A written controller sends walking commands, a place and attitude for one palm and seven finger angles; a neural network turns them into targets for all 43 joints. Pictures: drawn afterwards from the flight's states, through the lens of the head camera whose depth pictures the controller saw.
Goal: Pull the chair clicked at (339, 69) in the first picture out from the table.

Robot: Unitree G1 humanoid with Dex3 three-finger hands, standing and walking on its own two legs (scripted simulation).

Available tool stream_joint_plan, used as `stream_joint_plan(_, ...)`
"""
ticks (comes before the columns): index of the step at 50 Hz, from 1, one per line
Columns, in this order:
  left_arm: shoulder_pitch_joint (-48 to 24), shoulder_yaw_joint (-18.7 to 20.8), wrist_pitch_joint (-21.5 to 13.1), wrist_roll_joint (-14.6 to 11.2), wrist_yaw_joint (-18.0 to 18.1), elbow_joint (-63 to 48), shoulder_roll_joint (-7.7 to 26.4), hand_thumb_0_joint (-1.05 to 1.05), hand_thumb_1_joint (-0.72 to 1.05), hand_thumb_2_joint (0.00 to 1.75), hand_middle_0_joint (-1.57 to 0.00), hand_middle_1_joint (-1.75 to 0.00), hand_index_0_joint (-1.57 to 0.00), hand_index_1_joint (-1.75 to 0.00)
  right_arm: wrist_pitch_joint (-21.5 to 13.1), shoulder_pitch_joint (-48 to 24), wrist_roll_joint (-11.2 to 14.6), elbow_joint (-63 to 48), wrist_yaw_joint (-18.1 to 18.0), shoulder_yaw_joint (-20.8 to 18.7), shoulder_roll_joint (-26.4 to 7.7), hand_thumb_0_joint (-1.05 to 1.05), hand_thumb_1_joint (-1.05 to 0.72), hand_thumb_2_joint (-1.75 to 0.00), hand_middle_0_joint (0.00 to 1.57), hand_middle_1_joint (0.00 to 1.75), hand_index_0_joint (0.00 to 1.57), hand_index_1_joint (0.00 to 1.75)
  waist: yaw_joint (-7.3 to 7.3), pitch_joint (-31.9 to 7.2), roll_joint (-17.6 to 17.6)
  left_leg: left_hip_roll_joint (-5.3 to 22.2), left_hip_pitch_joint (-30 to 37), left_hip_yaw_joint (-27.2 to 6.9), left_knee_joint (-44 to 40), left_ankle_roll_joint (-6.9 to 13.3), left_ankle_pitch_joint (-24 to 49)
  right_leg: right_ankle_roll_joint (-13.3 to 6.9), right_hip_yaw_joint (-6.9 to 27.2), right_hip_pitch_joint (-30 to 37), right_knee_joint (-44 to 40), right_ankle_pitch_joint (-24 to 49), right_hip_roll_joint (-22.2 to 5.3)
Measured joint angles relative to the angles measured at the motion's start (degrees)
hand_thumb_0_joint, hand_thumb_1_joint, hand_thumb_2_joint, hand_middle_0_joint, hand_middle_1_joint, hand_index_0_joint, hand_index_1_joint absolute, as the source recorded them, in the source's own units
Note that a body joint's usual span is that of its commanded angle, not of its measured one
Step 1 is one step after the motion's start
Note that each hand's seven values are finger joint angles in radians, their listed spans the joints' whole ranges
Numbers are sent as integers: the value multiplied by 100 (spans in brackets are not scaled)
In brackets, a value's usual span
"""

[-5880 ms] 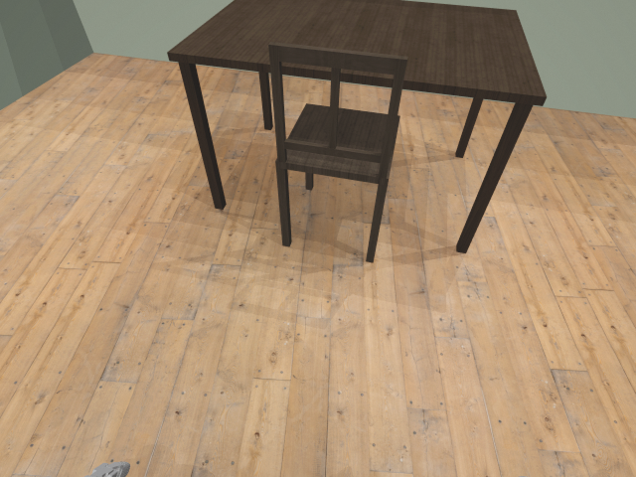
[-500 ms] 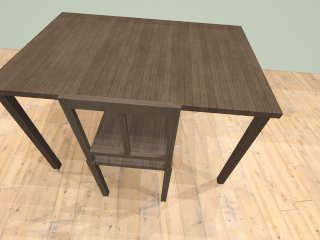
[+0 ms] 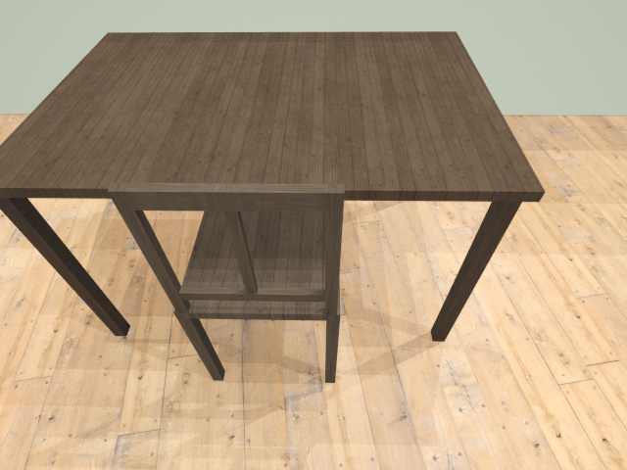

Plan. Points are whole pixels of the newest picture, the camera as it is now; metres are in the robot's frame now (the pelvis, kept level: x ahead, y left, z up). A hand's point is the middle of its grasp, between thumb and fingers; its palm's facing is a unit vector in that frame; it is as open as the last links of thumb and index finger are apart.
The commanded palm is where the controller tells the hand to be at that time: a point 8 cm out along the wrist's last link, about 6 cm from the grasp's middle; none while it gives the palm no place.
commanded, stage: look again from close up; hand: left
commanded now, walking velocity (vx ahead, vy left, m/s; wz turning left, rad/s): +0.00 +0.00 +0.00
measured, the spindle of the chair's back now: (243, 254) +0.51 +0.17 -0.11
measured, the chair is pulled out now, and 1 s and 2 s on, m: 0.00 0.00 0.00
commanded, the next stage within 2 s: shuffle to correct the standing spot in 1.12 s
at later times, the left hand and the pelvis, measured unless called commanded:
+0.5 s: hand out of the picture -0.02 +0.14 -0.17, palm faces -0.01 -0.99 -0.17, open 7.3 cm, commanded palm none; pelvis +0.00 -0.02 +0.01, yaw -1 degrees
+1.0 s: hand out of the picture +0.00 +0.14 -0.17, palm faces +0.00 -0.98 -0.19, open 7.3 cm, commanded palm none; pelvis +0.02 -0.03 +0.01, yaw -1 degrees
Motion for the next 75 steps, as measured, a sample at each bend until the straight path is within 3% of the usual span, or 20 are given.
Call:
stream_joint_plan(8, 74, -37, 31, 1, -37, -12, -10, 0, 91, 90, -20, -30, -20, -30, 44, -26, 0, 89, 43, 45, 153, 1, -91, -90, 20, 30, 20, 30, 10, -62, -46, -10, 63, 50, -249, -48, 196, -52, 52, -80, 17, 65, -8)
stream_joint_plan(29, 267, -65, -55, 5, -46, 239, -171, 0, 91, 89, -20, -30, -20, -30, -48, -294, 46, 389, -31, 16, 173, 1, -91, -90, 20, 30, 20, 30, 150, -91, -276, 144, 193, 2, -563, -219, 298, -197, 11, 51, -319, 171, 166)
stream_joint_plan(62, 194, -7, -71, 7, -36, 242, -94, 0, 91, 90, -20, -30, -20, -30, -34, -302, 35, 502, -68, 39, 187, 1, -92, -90, 20, 30, 20, 30, 144, -122, -260, 198, 399, -18, -744, -312, 243, -271, -10, 276, -540, 130, 231)
stream_joint_plan(68, 310, 46, -52, 41, -84, 246, -107, 0, 91, 90, -20, -30, -20, -30, -2, -163, 0, 506, -11, 22, 192, 1, -91, -90, 20, 30, 20, 30, 154, -186, -235, 218, 304, -78, -385, -290, -5, -291, -66, 292, -359, -56, 245)
stream_joint_plan(73, 599, 141, -53, 58, -113, 250, -105, 0, 91, 89, -20, -30, -20, -30, 36, 22, -32, 482, 25, -22, 201, 1, -91, -90, 20, 30, 20, 30, 204, -276, -240, 294, 141, -61, 259, -133, -508, -277, -142, 368, -169, -340, 278)
stream_joint_plan(75, 720, 177, -46, 64, -117, 292, -74, 0, 91, 89, -20, -30, -20, -30, -11, 52, -31, 462, 18, -26, 243, 1, -91, -90, 20, 30, 20, 30, 226, -277, -385, 228, 224, 13, 264, -236, -616, -232, -99, 368, -17, -498, 183)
